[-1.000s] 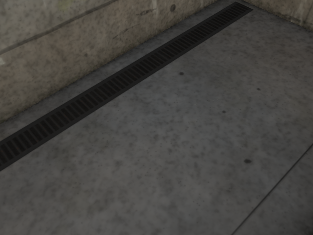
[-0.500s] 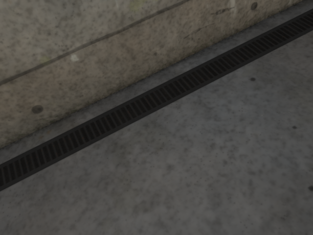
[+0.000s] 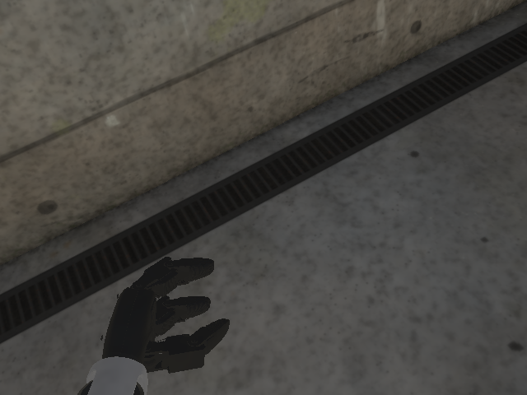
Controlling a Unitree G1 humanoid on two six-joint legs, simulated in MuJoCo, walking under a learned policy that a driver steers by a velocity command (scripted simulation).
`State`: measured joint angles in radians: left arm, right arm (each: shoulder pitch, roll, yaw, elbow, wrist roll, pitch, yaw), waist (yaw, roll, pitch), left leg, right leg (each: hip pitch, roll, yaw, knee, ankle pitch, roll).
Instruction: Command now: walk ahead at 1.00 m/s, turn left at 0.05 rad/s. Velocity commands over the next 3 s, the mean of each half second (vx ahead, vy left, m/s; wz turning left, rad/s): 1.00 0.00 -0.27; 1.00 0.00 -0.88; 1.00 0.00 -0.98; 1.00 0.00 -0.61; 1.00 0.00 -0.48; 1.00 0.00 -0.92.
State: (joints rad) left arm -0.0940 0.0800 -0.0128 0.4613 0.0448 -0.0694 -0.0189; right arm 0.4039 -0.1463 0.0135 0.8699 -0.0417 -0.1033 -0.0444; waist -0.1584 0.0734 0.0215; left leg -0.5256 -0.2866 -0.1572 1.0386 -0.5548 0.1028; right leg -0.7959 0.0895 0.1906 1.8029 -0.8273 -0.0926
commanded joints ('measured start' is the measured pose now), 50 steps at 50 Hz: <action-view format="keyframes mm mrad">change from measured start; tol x32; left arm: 1 -161 161 25 -184 -30 -18 -10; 6 685 268 100 141 -34 19 3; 9 147 195 46 40 -27 -19 5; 43 -6 247 57 46 -7 105 -105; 50 585 419 147 267 -28 63 -22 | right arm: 1 -136 -269 -103 -136 -6 -35 -30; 50 -74 -263 -89 -111 2 11 16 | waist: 1 86 -276 0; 6 476 -324 -319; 22 77 -123 30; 26 0 481 -168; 29 123 68 -78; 50 395 -45 -119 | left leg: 1 -105 287 -460 -697 156 152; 5 -190 142 -96 -154 823 11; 7 -471 27 -19 553 175 -9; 9 -565 147 -5 665 227 -33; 23 348 313 161 -465 253 -109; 27 573 694 -668 -861 -259 -72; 42 636 502 364 -889 820 -117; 47 628 545 439 -558 1776 -141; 49 438 545 386 22 1654 -77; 50 110 396 362 377 689 -50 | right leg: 1 224 -137 -81 -756 210 71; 6 1135 -144 -163 -1109 577 -31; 9 633 -408 461 -1533 -32 -177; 20 312 -255 122 -1754 343 -90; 27 -87 -18 11 -522 416 -32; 41 -127 -143 -273 -757 778 0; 50 977 -68 -140 -1173 471 -236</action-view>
